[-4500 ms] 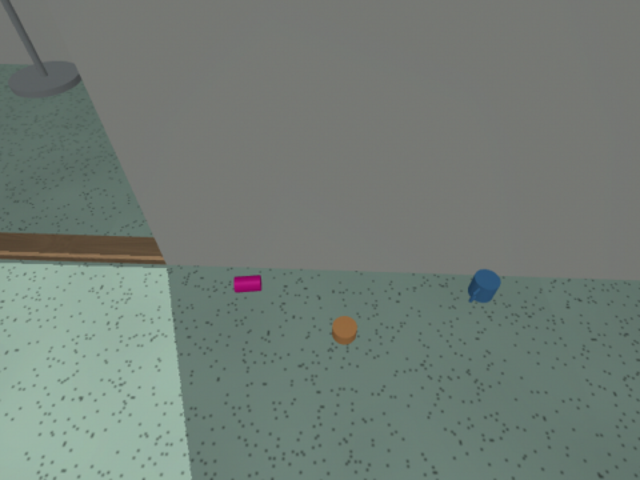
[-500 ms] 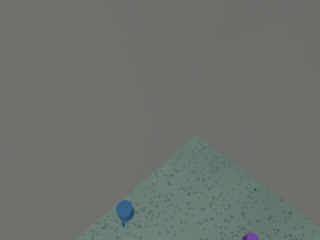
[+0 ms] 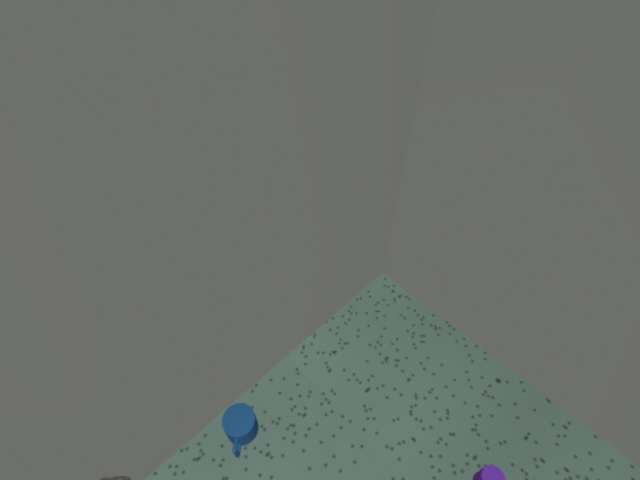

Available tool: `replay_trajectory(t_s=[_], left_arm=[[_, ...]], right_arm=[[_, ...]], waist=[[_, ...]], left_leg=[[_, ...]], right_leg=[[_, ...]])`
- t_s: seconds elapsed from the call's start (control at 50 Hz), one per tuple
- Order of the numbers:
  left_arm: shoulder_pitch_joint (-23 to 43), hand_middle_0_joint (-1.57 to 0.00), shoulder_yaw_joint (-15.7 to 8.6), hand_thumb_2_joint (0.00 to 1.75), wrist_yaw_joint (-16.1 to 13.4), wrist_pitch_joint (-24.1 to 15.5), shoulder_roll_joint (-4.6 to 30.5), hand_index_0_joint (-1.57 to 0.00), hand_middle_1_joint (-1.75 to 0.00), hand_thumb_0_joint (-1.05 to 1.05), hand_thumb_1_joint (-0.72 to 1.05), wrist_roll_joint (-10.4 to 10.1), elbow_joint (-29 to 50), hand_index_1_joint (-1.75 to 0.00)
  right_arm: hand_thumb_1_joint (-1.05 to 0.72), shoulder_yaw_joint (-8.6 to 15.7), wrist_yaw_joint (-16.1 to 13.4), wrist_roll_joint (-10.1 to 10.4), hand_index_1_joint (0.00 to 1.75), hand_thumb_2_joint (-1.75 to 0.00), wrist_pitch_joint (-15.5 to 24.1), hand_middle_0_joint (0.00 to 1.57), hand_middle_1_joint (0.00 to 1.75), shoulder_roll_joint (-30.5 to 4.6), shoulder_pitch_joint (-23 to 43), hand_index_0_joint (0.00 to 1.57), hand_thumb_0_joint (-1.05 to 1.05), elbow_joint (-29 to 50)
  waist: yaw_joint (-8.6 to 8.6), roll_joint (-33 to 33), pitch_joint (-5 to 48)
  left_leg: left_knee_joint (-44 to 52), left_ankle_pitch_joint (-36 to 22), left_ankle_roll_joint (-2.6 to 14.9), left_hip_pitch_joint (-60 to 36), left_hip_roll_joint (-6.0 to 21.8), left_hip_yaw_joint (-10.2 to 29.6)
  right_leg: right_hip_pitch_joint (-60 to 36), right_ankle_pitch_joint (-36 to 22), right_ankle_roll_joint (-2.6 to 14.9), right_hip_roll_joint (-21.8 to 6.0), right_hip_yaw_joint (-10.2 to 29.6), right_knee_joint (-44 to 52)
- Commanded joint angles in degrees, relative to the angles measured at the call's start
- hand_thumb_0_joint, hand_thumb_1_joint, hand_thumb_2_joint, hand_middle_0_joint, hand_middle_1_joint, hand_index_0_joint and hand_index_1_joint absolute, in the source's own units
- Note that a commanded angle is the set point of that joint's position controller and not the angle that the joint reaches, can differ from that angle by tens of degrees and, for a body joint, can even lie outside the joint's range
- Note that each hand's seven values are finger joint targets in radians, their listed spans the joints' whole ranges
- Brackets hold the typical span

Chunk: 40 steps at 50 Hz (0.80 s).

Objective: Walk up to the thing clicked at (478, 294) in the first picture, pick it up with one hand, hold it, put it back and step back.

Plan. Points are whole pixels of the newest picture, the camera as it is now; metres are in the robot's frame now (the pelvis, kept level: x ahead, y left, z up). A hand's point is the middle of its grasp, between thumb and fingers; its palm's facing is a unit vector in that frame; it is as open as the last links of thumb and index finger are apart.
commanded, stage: walk up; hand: left
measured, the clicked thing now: (239, 430) +0.39 +0.24 -0.74
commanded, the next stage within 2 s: none
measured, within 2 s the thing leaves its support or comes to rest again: neither
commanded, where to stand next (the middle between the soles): +0.02 +0.00 m, yaw -1 degrees
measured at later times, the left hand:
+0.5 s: hand out of the picture +0.09 +0.26 -0.15, palm faces +0.03 -0.94 -0.33, open 7.4 cm
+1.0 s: hand out of the picture +0.01 +0.32 -0.18, palm faces -0.02 -0.94 -0.33, open 7.4 cm
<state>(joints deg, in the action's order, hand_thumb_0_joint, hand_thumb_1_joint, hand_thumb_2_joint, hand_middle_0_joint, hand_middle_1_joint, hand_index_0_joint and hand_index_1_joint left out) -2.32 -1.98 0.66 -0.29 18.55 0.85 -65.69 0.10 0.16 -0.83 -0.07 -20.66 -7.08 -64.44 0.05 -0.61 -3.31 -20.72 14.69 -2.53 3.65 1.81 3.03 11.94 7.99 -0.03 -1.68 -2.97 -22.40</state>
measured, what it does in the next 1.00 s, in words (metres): lifts its right foot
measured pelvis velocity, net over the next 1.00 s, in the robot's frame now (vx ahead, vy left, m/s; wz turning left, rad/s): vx -0.08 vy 0.05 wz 0.01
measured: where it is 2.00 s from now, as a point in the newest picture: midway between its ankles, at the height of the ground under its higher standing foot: outside the picture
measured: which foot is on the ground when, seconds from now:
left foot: down 0.00-1.00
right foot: down 0.00-0.80, up 0.82-1.00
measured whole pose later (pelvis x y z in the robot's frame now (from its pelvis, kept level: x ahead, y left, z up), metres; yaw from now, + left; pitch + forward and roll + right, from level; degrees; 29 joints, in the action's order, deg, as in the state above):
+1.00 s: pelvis -0.08 +0.05 -0.01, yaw +1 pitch -1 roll -1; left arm -5.6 -4.3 0.6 5.0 23.9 1.9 -55.0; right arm 3.8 -1.0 -2.5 0.4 -19.0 -13.4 -56.6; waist -0.4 4.5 -8.6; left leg -32.9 18.3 1.2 13.3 0.0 -0.6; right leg 25.6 23.4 0.5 4.3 8.8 -60.9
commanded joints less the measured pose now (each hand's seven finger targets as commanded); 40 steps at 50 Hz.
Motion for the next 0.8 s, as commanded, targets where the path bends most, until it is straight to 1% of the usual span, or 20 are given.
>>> replay_trajectory(t_s=[0.0, 0.08, 0.14, 0.4, 0.44, 0.46, 0.48, 0.52, 0.54, 0.56, 0.6, 0.62, 0.64, 0.66, 0.68, 0.7, 0.72, 0.74, 0.76, 0.78], left_arm=[[3.49, -0.20, -2.46, 0.90, -0.62, -1.45, 12.93, -0.20, -0.30, 0.00, 0.90, -0.29, 3.68, -0.30], [3.58, -0.20, -2.57, 0.90, -0.47, -1.34, 13.08, -0.20, -0.30, 0.00, 0.90, -0.19, 4.05, -0.30], [3.07, -0.20, -2.55, 0.90, -0.41, -1.24, 12.76, -0.20, -0.30, 0.00, 0.90, -0.26, 3.75, -0.30], [1.55, -0.20, -2.29, 0.90, -0.57, -1.32, 12.71, -0.20, -0.30, 0.00, 0.90, -0.34, 3.93, -0.30], [2.26, -0.20, -2.32, 0.90, -0.59, -1.38, 12.82, -0.20, -0.30, 0.00, 0.90, -0.23, 4.00, -0.30], [2.85, -0.20, -3.43, 0.90, -1.06, -0.23, 15.80, -0.20, -0.30, 0.00, 0.90, -1.39, 4.92, -0.30], [1.34, -0.20, -3.57, 0.90, -1.40, 0.10, 15.49, -0.20, -0.30, 0.00, 0.90, -1.75, 5.58, -0.30], [0.28, -0.20, -3.75, 0.90, -1.67, 0.42, 15.72, -0.20, -0.30, 0.00, 0.90, -1.83, 6.85, -0.30], [0.08, -0.20, -4.07, 0.90, -1.74, 0.69, 16.46, -0.20, -0.30, 0.00, 0.90, -1.78, 7.54, -0.30], [0.57, -0.20, -4.22, 0.90, -1.82, 0.98, 16.97, -0.20, -0.30, 0.00, 0.90, -1.51, 8.44, -0.30], [4.03, -0.20, -4.24, 0.90, -2.09, 1.46, 17.57, -0.20, -0.30, 0.00, 0.90, -0.19, 11.00, -0.30], [4.13, -0.20, -4.42, 0.90, -2.11, 1.59, 17.87, -0.20, -0.30, 0.00, 0.90, 0.55, 11.81, -0.30], [5.25, -0.20, -4.55, 0.90, -2.09, 1.89, 18.21, -0.20, -0.30, 0.00, 0.90, 1.10, 12.88, -0.30], [7.58, -0.20, -4.61, 0.90, -2.26, 2.02, 18.38, -0.20, -0.30, 0.00, 0.90, 1.14, 13.99, -0.30], [8.49, -0.20, -4.59, 0.90, -2.40, 2.03, 18.12, -0.20, -0.30, 0.00, 0.90, 1.35, 14.84, -0.30], [9.32, -0.20, -4.47, 0.90, -2.37, 2.19, 17.77, -0.20, -0.30, 0.00, 0.90, 1.38, 15.28, -0.30], [8.66, -0.20, -4.17, 0.90, -2.23, 2.56, 16.93, -0.20, -0.30, 0.00, 0.90, 1.05, 15.50, -0.30], [8.57, -0.20, -3.67, 0.90, -2.12, 3.13, 15.17, -0.20, -0.30, 0.00, 0.90, 0.55, 15.91, -0.30], [5.85, -0.20, -3.13, 0.90, -2.01, 3.75, 12.11, -0.20, -0.30, 0.00, 0.90, -0.29, 16.29, -0.30], [4.06, -0.20, -3.46, 0.90, -2.10, 4.33, 12.12, -0.20, -0.30, 0.00, 0.90, -0.09, 15.66, -0.30]], right_arm=[[-0.90, 2.13, -0.53, 0.24, 0.30, -0.90, 1.50, 0.20, 0.30, -11.79, 1.59, 0.20, 0.00, 3.21], [-0.90, 2.00, -0.51, 0.12, 0.30, -0.90, 1.66, 0.20, 0.30, -11.82, 0.68, 0.20, 0.00, 3.26], [-0.90, 2.16, -0.57, 0.09, 0.30, -0.90, 1.76, 0.20, 0.30, -12.10, 0.73, 0.20, 0.00, 3.29], [-0.90, 2.31, -0.68, 0.33, 0.30, -0.90, 1.70, 0.20, 0.30, -12.22, 0.43, 0.20, 0.00, 3.97], [-0.90, 2.31, -0.74, 0.36, 0.30, -0.90, 1.63, 0.20, 0.30, -12.09, -0.04, 0.20, 0.00, 3.90], [-0.90, 3.41, -0.86, 0.88, 0.30, -0.90, 0.49, 0.20, 0.30, -14.93, 2.32, 0.20, 0.00, 4.68], [-0.90, 3.36, -1.10, 1.42, 0.30, -0.90, 0.11, 0.20, 0.30, -13.46, 1.38, 0.20, 0.00, 5.40], [-0.90, 3.67, -1.21, 1.70, 0.30, -0.90, -0.28, 0.20, 0.30, -13.05, 0.12, 0.20, 0.00, 6.29], [-0.90, 4.06, -1.28, 1.69, 0.30, -0.90, -0.63, 0.20, 0.30, -12.86, -0.02, 0.20, 0.00, 6.91], [-0.90, 4.43, -1.31, 1.67, 0.30, -0.90, -1.01, 0.20, 0.30, -12.53, -0.36, 0.20, 0.00, 7.46], [-0.90, 5.05, -1.08, 1.13, 0.30, -0.90, -2.50, 0.20, 0.30, -12.01, -1.87, 0.20, 0.00, 8.45], [-0.90, 5.25, -0.78, 0.90, 0.30, -0.90, -3.19, 0.20, 0.30, -11.83, -3.11, 0.20, 0.00, 8.82], [-0.90, 5.43, -0.42, 0.75, 0.30, -0.90, -3.40, 0.20, 0.30, -11.86, -4.36, 0.20, 0.00, 9.35], [-0.90, 6.08, -0.11, 0.67, 0.30, -0.90, -3.44, 0.20, 0.30, -12.21, -6.30, 0.20, 0.00, 9.46], [-0.90, 6.38, 0.12, 0.73, 0.30, -0.90, -3.38, 0.20, 0.30, -12.02, -8.19, 0.20, 0.00, 9.35], [-0.90, 6.69, 0.20, 0.48, 0.30, -0.90, -3.14, 0.20, 0.30, -11.95, -9.42, 0.20, 0.00, 9.06], [-0.90, 6.85, 0.31, 0.07, 0.30, -0.90, -2.71, 0.20, 0.30, -11.76, -9.21, 0.20, 0.00, 8.82], [-0.90, 7.15, 0.13, -0.82, 0.30, -0.90, -2.14, 0.20, 0.30, -12.25, -9.13, 0.20, 0.00, 8.54], [-0.90, 8.10, -0.23, -2.15, 0.30, -0.90, -1.48, 0.20, 0.30, -16.65, -7.27, 0.20, 0.00, 9.33], [-0.90, 8.75, -0.70, -2.86, 0.30, -0.90, -0.70, 0.20, 0.30, -20.46, -3.99, 0.20, 0.00, 11.05]], waist=[[0.47, 1.14, 4.37], [0.41, 0.96, 4.50], [0.46, 0.68, 4.07], [0.46, 1.02, 5.17], [0.01, 1.56, 5.87], [0.52, 1.07, -1.14], [0.45, 1.73, 1.41], [0.36, 2.88, 5.85], [0.43, 3.79, 8.51], [0.23, 5.55, 10.00], [-0.31, 11.96, 10.00], [-0.38, 10.95, 9.84], [-1.04, 12.04, 8.82], [-2.49, 13.16, 8.66], [-3.18, 13.79, 8.79], [-3.87, 13.25, 8.55], [-3.76, 10.68, 7.99], [-4.06, 5.57, 6.23], [-2.73, -10.11, 4.61], [-1.13, -9.91, 3.47]], left_leg=[[4.05, -5.23, 3.90, 7.34, 3.97, 2.03], [4.33, -3.25, 4.06, 8.02, 4.11, 2.28], [4.59, -4.30, 4.04, 8.26, 4.34, 2.72], [3.72, -9.20, 4.13, 6.37, 4.50, 2.56], [3.67, -9.67, 4.05, 6.50, 4.48, 2.38], [-2.02, -23.78, 3.73, 9.73, 4.10, 2.53], [-4.93, -28.57, 3.48, 8.84, 3.91, 1.44], [-9.59, -27.18, 3.43, 7.56, 2.18, -0.24], [-13.79, -24.34, 3.21, 7.03, 0.64, -1.08], [-17.74, -18.53, 2.87, 7.69, -1.30, -2.57], [-31.63, 14.48, 3.48, 10.42, -4.39, -2.66], [-35.72, 18.82, 3.84, 10.38, -3.35, -0.60], [-34.24, 18.85, 4.42, 9.74, -2.21, 0.37], [-34.18, 18.01, 5.12, 8.38, -1.10, 1.60], [-30.35, 15.80, 5.03, 8.29, -0.56, 1.60], [-23.89, 11.32, 4.53, 8.10, -0.40, 0.15], [-15.36, 4.87, 3.93, 6.77, -1.06, -1.87], [-6.81, 1.00, 3.23, 6.68, 0.52, 1.61], [3.77, -3.70, 5.08, 6.53, 8.50, 16.51], [5.07, -6.58, 7.82, 9.54, 14.15, 24.02]], right_leg=[[-7.39, 1.51, 1.06, -5.78, 6.83, 4.72], [-7.14, 2.74, 1.14, -5.85, 7.09, 4.51], [-6.82, 2.46, 1.19, -5.35, 6.52, 4.12], [-7.81, -4.05, 0.97, -5.72, 5.71, 3.02], [-8.53, -5.27, 1.13, -5.99, 5.75, 2.75], [-3.80, -21.57, 1.42, -6.44, 5.57, -2.38], [-5.01, -27.16, 2.40, -6.87, 4.84, -3.65], [-6.66, -31.43, 4.55, -8.67, 5.35, -4.29], [-6.56, -32.81, 6.43, -10.64, 6.72, -4.13], [-6.05, -32.56, 8.56, -13.32, 8.55, -3.02], [-1.25, -27.52, 13.76, -20.37, 14.97, 0.19], [1.46, -22.45, 14.59, -20.96, 15.11, 0.21], [5.10, -18.77, 14.22, -20.45, 14.25, -0.33], [8.02, -15.51, 13.08, -19.72, 12.71, -1.47], [7.98, -13.12, 11.46, -18.38, 11.69, -3.58], [8.00, -9.80, 9.53, -16.41, 9.84, -6.04], [8.44, -4.42, 7.87, -13.60, 8.45, -8.90], [10.74, 4.68, 5.54, -9.89, 7.15, -15.42], [16.89, 18.03, 2.82, 0.49, 4.26, -26.50], [19.18, 25.03, 1.87, 5.14, 10.63, -33.90]])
